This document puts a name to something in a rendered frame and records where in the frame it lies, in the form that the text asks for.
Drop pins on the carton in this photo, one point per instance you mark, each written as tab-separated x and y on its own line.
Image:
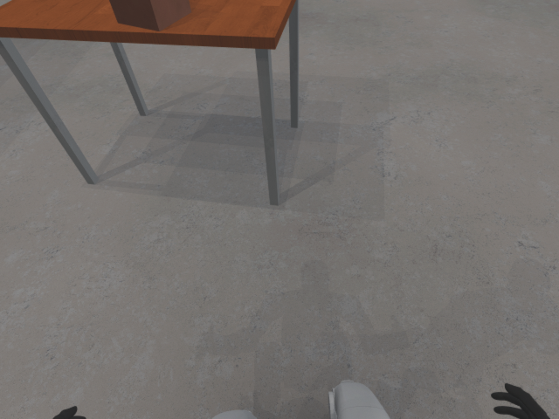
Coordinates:
153	15

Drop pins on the table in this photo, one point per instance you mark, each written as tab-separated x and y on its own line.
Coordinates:
256	24

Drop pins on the right robot thigh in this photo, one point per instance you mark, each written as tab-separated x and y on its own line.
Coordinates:
352	400

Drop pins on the right robot hand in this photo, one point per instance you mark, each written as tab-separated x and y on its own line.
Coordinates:
530	408

